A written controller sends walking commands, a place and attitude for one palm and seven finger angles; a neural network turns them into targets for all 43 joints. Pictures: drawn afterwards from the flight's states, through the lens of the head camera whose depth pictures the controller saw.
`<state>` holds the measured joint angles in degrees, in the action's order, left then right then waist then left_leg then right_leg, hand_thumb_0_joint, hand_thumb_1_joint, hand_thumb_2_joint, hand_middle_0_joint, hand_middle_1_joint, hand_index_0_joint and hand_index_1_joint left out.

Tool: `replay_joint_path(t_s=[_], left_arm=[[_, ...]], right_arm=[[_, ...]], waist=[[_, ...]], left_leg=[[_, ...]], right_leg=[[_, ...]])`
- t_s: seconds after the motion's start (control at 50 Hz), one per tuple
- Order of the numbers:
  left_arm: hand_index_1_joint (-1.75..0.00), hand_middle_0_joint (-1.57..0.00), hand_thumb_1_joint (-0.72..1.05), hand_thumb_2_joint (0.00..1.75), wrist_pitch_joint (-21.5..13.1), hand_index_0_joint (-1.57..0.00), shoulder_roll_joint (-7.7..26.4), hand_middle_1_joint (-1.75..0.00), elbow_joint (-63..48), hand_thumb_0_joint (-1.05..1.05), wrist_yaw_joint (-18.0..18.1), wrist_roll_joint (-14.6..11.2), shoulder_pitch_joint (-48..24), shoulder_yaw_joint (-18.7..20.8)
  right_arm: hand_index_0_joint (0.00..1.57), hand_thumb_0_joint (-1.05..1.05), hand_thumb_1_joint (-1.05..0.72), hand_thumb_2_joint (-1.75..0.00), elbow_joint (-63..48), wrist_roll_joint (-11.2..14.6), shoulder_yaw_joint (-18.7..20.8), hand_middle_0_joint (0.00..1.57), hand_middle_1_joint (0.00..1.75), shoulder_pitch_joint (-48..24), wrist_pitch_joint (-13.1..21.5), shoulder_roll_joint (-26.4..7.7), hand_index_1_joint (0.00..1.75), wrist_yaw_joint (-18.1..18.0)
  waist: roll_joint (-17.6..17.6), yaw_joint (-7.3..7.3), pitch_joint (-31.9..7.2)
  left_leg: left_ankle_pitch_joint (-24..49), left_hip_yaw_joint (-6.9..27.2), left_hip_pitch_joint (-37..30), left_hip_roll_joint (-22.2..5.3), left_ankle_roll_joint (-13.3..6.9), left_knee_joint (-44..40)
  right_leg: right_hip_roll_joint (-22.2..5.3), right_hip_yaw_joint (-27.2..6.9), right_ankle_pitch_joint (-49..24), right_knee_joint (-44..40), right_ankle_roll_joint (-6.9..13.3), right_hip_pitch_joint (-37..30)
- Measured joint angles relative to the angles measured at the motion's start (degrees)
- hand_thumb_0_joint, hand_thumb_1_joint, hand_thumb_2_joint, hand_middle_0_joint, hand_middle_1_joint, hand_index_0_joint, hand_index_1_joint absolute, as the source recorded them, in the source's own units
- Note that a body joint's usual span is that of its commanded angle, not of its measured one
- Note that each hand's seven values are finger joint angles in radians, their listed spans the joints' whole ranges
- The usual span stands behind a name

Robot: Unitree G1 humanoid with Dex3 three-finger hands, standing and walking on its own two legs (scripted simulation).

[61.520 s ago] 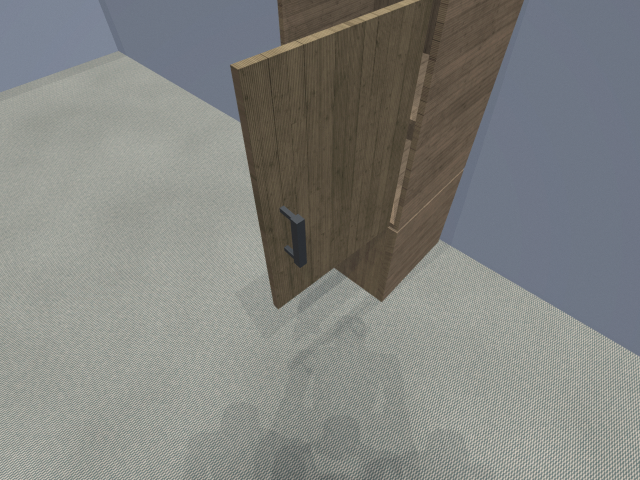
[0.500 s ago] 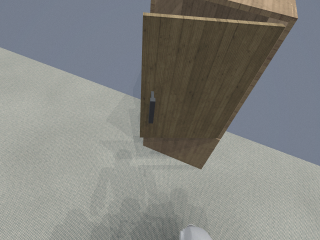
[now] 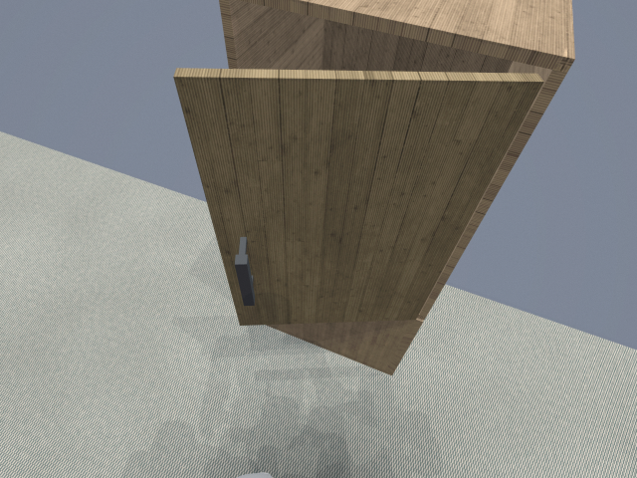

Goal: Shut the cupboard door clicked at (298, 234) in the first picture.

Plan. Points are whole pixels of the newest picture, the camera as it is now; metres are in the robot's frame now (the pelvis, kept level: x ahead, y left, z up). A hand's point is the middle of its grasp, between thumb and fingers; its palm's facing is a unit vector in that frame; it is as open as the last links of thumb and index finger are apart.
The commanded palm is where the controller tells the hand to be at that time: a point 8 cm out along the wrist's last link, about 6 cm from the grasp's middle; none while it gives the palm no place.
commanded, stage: come to a stop and stand still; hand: left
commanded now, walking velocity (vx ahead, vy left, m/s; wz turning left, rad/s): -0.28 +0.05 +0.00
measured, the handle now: (246, 272) +0.43 +0.15 -0.08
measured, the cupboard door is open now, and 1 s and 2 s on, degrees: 25 25 25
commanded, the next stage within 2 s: look again from close up in 1.04 s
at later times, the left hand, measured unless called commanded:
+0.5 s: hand out of the picture +0.01 +0.15 -0.16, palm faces +0.02 -0.97 -0.26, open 7.4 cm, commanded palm none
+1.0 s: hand out of the picture -0.05 +0.11 -0.17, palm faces +0.03 -0.99 -0.17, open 7.4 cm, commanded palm none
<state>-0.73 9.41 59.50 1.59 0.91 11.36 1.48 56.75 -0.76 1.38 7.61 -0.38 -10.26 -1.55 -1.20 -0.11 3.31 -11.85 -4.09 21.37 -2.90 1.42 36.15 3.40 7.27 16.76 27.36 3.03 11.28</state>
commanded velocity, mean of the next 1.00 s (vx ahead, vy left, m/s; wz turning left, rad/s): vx -0.04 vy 0.00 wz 0.00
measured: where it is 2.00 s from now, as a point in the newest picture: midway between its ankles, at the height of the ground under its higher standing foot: outside the picture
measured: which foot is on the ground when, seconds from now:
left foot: down 0.00-0.34, up 0.36-0.54, down 0.56-1.00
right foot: down 0.00-0.08, up 0.10-0.32, down 0.34-1.00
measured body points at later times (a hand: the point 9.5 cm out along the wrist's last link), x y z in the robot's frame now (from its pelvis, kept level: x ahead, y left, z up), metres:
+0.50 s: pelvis -0.02 -0.05 +0.00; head +0.00 -0.06 +0.45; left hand +0.01 +0.20 -0.14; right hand +0.05 -0.31 -0.15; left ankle -0.03 +0.07 -0.71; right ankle -0.04 -0.17 -0.73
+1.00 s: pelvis -0.05 -0.05 +0.01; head -0.05 -0.05 +0.46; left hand -0.05 +0.17 -0.15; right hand -0.06 -0.27 -0.15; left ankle -0.04 +0.07 -0.73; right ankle -0.04 -0.17 -0.73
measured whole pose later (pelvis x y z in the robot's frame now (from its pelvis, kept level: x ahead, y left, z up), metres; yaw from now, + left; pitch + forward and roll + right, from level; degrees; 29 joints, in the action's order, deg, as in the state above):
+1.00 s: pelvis -0.05 -0.05 +0.01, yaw +0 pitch -2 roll +0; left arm 1.1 9.0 64.4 1.3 0.6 16.1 0.7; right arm 64.9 -0.8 0.3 17.1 -0.9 -6.9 -1.6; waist 1.3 -0.3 1.8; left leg -11.5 -1.9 9.2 -1.4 0.7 22.4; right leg 1.0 -1.0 11.1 22.6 0.7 9.8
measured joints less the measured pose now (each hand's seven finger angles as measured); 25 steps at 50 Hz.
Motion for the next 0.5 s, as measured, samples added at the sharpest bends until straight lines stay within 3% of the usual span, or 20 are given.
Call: replay_joint_path(t_s=[0.04, 0.08, 0.16, 0.22, 0.28, 0.34, 0.42, 0.46, 0.5], left_arm=[[-0.3, -0.21, 0.92, 0.9, 1.04, -0.2, 0.28, -0.3, 0.2, 0.0, 0.41, -0.23, 0.48, 0.05], [-0.3, -0.21, 0.92, 0.9, 2.01, -0.2, 0.55, -0.3, -0.4, 0.0, 0.71, -0.28, 0.62, 0.06], [-0.3, -0.21, 0.91, 0.9, 3.54, -0.2, 0.82, -0.3, -2.14, 0.01, 0.6, -0.33, -0.18, 0.54], [-0.3, -0.2, 0.91, 0.9, 3.98, -0.2, 1.17, -0.3, -3.4, 0.01, 0.51, -0.22, -0.6, 1.19], [-0.3, -0.2, 0.91, 0.9, 4.01, -0.2, 1.93, -0.3, -4.47, 0.01, 0.41, -0.09, -0.34, 1.54], [-0.3, -0.2, 0.91, 0.9, 3.29, -0.2, 3.35, -0.3, -5.58, 0.01, 0.28, 0.38, 1.23, 1.52], [-0.3, -0.2, 0.91, 0.9, 2.93, -0.2, 2.65, -0.3, -3.77, 0.01, -0.07, 1.08, 2.23, 0.76], [-0.3, -0.2, 0.91, 0.9, 2.68, -0.2, 2.04, -0.3, -2.88, 0.01, -0.22, 1.05, 2.67, 0.28], [-0.3, -0.2, 0.91, 0.9, 2.47, -0.2, 1.64, -0.3, -2.16, 0.01, -0.31, 0.9, 2.8, -0.09]], right_arm=[[0.19, 0.0, -0.91, -0.9, -0.37, -0.12, -0.25, 0.19, 0.29, -1.14, -0.23, 0.96, 0.29, -0.05], [0.19, 0.0, -0.91, -0.9, -1.27, -0.07, -0.55, 0.19, 0.29, -2.04, -0.57, 1.59, 0.29, -0.22], [0.2, 0.0, -0.91, -0.9, -2.91, -0.48, -0.62, 0.2, 0.29, -4.03, -1.22, 1.39, 0.29, -0.55], [0.2, 0.0, -0.91, -0.9, -3.47, -0.77, -0.15, 0.2, 0.3, -4.96, -1.91, 0.58, 0.29, -0.59], [0.2, 0.0, -0.91, -0.9, -3.32, -0.74, 0.46, 0.2, 0.3, -4.73, -2.39, -0.29, 0.3, -0.33], [0.2, 0.0, -0.91, -0.9, -2.91, -0.28, 1.05, 0.2, 0.3, -3.21, -2.85, -0.77, 0.3, 0.13], [0.2, 0.0, -0.91, -0.9, -1.62, 0.02, 2.22, 0.2, 0.3, -1.09, -4.21, -2.38, 0.29, 0.54], [0.2, 0.0, -0.91, -0.9, -0.68, 0.17, 2.27, 0.2, 0.29, 0.1, -4.12, -2.83, 0.29, 0.42], [0.2, 0.01, -0.91, -0.9, 0.27, 0.39, 2.06, 0.2, 0.29, 1.51, -3.64, -2.88, 0.29, 0.34]], waist=[[1.44, -0.69, -0.14], [2.74, -1.48, 0.07], [2.53, -2.31, 1.82], [0.89, -2.26, 2.98], [-0.29, -2.13, 3.12], [0.34, -2.06, 1.91], [-0.6, -0.92, 1.04], [-0.27, -0.39, 0.69], [0.55, 0.03, 0.3]], left_leg=[[-1.85, -0.55, -2.16, 0.92, -3.04, -1.38], [-3.68, -1.19, -3.3, 1.96, -4.41, -2.4], [-2.2, -1.67, -4.25, 2.67, -4.91, -4.98], [-1.15, -1.23, -4.08, 1.84, -4.32, -5.67], [-0.61, -0.76, -3.49, 0.86, -3.31, -5.44], [-1.32, -0.65, -1.58, 0.73, -1.91, -2.75], [-13.41, 2.74, 0.84, 2.13, -0.88, 6.73], [-15.14, 2.99, 0.22, 2.84, -0.57, 9.62], [-14.22, 2.52, -2.28, 3.02, -0.24, 6.98]], right_leg=[[-0.83, -0.42, 2.04, 2.18, -0.51, -0.38], [-1.94, -1.31, 1.32, 4.52, -1.61, 0.29], [-2.47, -5.55, 12.18, 17.91, -2.92, 5.27], [-2.38, -7.51, 14.21, 23.25, -3.35, 7.66], [-3.1, -7.77, 10.89, 19.58, -3.52, 6.85], [-4.36, -8.5, 2.03, 8.1, -3.05, 2.72], [-3.77, -7.89, 4.12, 7.15, -2.61, 2.23], [-3.82, -7.99, 2.55, 5.74, -2.41, 1.8], [-3.89, -8.12, 1.6, 4.53, -2.25, 1.52]])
